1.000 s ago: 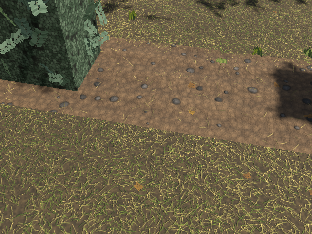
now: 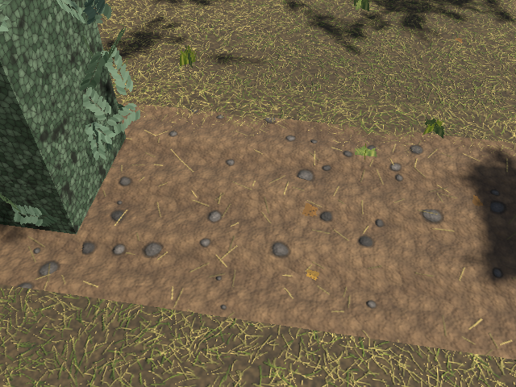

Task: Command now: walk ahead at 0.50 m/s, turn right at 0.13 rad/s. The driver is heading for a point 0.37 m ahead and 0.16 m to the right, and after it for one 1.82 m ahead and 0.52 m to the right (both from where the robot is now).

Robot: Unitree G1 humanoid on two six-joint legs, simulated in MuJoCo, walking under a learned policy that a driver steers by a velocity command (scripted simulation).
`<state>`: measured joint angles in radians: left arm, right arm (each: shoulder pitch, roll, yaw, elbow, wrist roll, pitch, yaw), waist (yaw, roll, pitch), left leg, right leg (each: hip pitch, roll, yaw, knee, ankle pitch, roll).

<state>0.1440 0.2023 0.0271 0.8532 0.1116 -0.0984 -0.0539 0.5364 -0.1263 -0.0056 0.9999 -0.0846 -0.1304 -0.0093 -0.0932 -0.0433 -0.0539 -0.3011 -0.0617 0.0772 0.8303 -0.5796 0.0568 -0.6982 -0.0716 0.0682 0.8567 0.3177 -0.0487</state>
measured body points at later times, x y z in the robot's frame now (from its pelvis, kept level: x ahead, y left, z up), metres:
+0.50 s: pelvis +0.27 -0.04 -0.15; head +0.30 -0.05 +0.30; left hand +0.38 +0.20 -0.28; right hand +0.43 -0.33 -0.23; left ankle +0.46 +0.07 -0.84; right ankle +0.24 -0.13 -0.88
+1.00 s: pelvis +0.35 -0.06 -0.15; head +0.35 -0.07 +0.30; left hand +0.57 +0.10 -0.26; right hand +0.35 -0.34 -0.26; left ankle +0.46 +0.04 -0.88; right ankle +0.31 -0.16 -0.88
